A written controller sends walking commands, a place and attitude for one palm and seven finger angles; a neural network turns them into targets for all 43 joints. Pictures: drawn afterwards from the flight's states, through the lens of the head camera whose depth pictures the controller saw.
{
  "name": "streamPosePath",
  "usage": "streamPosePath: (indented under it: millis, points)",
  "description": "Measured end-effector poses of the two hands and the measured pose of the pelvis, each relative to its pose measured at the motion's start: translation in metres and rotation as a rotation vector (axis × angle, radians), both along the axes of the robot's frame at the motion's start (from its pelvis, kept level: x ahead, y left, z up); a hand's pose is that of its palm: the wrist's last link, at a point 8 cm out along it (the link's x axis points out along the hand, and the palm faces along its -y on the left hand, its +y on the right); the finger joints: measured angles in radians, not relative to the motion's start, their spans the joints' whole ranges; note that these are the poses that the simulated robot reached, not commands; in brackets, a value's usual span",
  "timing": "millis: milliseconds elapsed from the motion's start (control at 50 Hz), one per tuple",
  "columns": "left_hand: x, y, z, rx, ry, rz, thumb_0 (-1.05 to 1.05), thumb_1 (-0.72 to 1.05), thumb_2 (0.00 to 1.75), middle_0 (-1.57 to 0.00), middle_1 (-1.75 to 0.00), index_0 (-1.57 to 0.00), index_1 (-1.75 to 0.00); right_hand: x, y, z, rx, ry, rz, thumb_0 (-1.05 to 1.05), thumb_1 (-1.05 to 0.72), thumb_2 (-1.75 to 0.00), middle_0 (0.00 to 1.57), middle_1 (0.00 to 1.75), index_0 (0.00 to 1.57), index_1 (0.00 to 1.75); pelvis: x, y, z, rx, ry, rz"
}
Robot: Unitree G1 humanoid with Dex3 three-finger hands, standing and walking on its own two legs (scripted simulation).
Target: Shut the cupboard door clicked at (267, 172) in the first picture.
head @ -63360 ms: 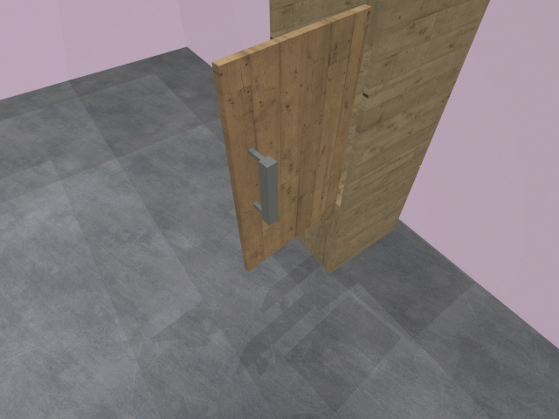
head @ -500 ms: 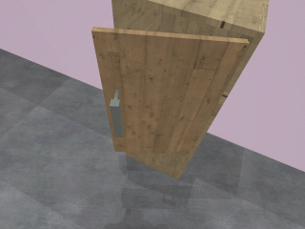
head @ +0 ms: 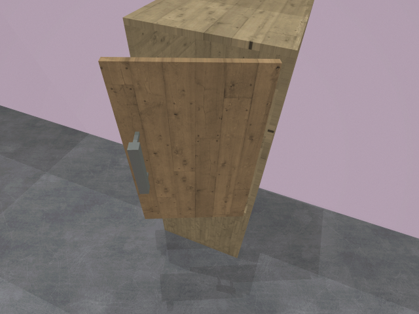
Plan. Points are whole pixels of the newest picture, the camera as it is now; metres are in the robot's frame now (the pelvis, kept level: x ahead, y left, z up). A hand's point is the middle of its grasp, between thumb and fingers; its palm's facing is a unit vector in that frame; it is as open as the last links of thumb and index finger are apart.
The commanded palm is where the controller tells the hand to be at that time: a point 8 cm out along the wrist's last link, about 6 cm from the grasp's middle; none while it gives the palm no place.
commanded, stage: come to a stop and stand still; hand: left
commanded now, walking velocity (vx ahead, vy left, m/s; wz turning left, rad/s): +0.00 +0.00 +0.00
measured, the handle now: (140, 163) +0.47 +0.20 -0.02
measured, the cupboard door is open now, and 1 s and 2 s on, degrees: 24 24 24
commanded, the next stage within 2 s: look again from close up in 0.12 s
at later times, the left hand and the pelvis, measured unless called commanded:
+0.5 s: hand out of the picture -0.03 +0.21 -0.19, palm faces +0.02 -0.98 -0.18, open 7.3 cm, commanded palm none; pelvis -0.02 +0.04 -0.01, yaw +0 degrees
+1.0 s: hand out of the picture -0.07 +0.23 -0.18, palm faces +0.05 -0.98 -0.19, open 7.3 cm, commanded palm none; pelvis -0.04 +0.05 +0.00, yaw +2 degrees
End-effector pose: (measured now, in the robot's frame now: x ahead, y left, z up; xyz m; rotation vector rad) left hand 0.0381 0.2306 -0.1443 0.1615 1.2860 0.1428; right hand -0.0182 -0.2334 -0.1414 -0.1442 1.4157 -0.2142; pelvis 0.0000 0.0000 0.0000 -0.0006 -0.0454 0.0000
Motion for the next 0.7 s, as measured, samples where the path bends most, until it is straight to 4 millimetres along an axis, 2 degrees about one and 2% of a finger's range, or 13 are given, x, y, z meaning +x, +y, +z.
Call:
streamPosePath:
  millis: [220,320,500,700]
  points:
    - [-0.057,-0.012,-0.003,-0.044,0.15,0.035,0.0,0.92,0.9,-0.2,-0.3,-0.2,-0.3,-0.007,0.018,0.001,0.032,0.032,0.01,0.0,-0.91,-0.9,0.2,0.3,0.2,0.3,-0.005,0.004,0.003,-0.004,0.011,-0.005]
    - [-0.073,-0.008,-0.004,-0.033,0.152,0.017,0.0,0.91,0.9,-0.2,-0.3,-0.2,-0.3,0.007,0.027,-0.005,0.031,-0.042,0.021,0.0,-0.91,-0.9,0.2,0.3,0.2,0.3,-0.01,0.018,-0.002,-0.02,0.016,-0.014]
    - [-0.074,0.025,-0.012,-0.024,0.076,0.022,0.0,0.91,0.9,-0.2,-0.3,-0.2,-0.3,0.025,0.044,-0.001,0.004,-0.156,0.054,0.01,-0.93,-0.9,0.2,0.3,0.2,0.3,-0.023,0.041,-0.007,-0.009,-0.005,-0.005]
    - [-0.081,0.055,-0.011,-0.006,0.056,0.008,0.0,0.91,0.9,-0.2,-0.3,-0.2,-0.3,0.018,0.055,0.008,-0.007,-0.165,0.075,0.0,-0.92,-0.9,0.2,0.3,0.2,0.3,-0.036,0.054,-0.006,-0.01,0.017,-0.002]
